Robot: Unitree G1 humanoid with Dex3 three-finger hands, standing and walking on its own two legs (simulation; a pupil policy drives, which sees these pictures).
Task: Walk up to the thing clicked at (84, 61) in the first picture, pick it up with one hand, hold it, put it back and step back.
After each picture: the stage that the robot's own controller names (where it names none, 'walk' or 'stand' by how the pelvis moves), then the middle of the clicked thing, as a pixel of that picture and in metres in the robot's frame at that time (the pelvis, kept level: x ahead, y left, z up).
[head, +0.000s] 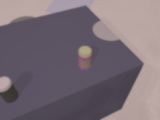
stand; (84, 58) +0.59 +0.01 -0.12
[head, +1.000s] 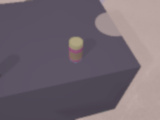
sink last; (75, 50) +0.57 +0.06 -0.09
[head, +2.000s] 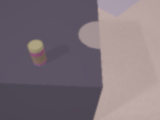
stand; (37, 53) +0.54 +0.24 -0.08
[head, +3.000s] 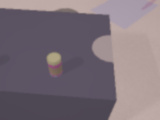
stand; (55, 65) +0.53 +0.16 -0.12
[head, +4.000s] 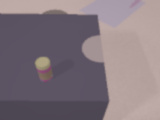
stand; (44, 69) +0.51 +0.20 -0.11
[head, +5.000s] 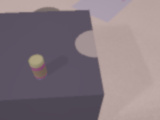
stand; (38, 67) +0.51 +0.23 -0.12
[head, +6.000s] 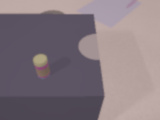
stand; (42, 66) +0.54 +0.21 -0.12
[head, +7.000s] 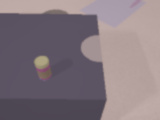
stand; (43, 68) +0.52 +0.21 -0.12
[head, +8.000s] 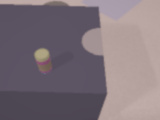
rise first; (43, 61) +0.54 +0.20 -0.12
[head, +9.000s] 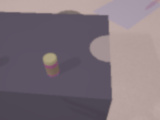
rise first; (51, 65) +0.54 +0.20 -0.12
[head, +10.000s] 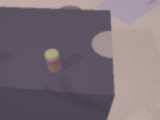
go down; (53, 61) +0.55 +0.18 -0.11
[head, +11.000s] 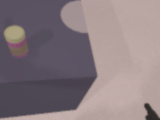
go down; (17, 42) +0.53 +0.19 -0.05
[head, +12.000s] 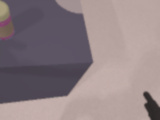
close in; (0, 21) +0.55 +0.20 -0.01
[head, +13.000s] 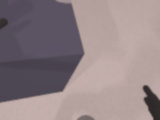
close; out of the picture +0.57 +0.20 +0.02
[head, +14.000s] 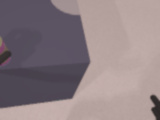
lift; out of the picture +0.46 +0.21 +0.00
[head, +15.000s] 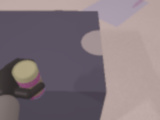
lift; (30, 80) +0.32 +0.17 +0.10
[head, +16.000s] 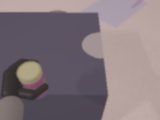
hold; (34, 81) +0.32 +0.16 +0.09
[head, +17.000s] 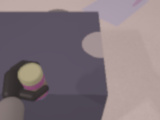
hold; (34, 82) +0.32 +0.16 +0.08
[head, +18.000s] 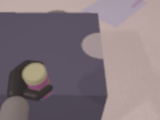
crouch; (38, 82) +0.33 +0.15 +0.07
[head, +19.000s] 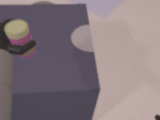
crouch; (21, 40) +0.46 +0.18 +0.12
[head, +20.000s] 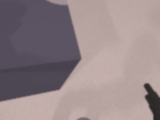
lower; out of the picture +0.54 +0.21 -0.01
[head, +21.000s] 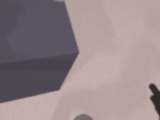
lower; out of the picture +0.54 +0.21 +0.01
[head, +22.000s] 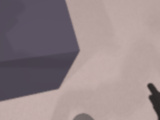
lower; out of the picture +0.55 +0.21 +0.02
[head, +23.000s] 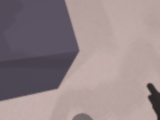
lower; out of the picture +0.55 +0.21 +0.02
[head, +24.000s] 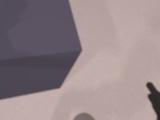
loosen; out of the picture +0.55 +0.21 +0.02
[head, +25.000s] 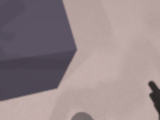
withdraw; out of the picture +0.54 +0.20 +0.02
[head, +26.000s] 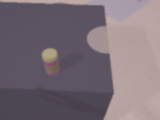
sink last; (51, 62) +0.51 +0.17 -0.06
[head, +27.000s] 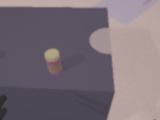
stand; (53, 62) +0.52 +0.17 -0.06
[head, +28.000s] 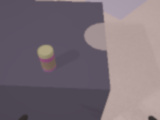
stand; (47, 59) +0.52 +0.18 -0.05
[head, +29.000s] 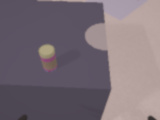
stand; (48, 58) +0.52 +0.18 -0.05
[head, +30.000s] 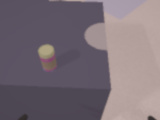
stand; (48, 58) +0.52 +0.18 -0.06
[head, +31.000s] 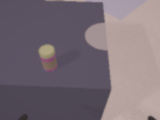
stand; (48, 58) +0.52 +0.17 -0.06
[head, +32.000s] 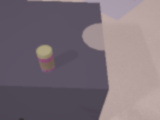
stand; (46, 59) +0.52 +0.17 -0.06
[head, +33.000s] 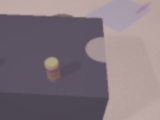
stand; (52, 69) +0.53 +0.17 -0.12
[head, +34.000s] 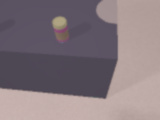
walk; (61, 30) +0.65 +0.15 -0.09
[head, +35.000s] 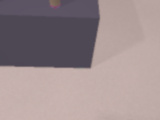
walk; out of the picture +0.96 +0.17 -0.10
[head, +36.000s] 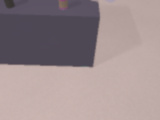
stand; (63, 1) +1.15 +0.19 -0.10
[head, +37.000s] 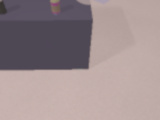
stand; (55, 5) +1.14 +0.22 -0.12
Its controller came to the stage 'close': yes
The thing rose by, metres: 0.22
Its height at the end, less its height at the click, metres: +0.00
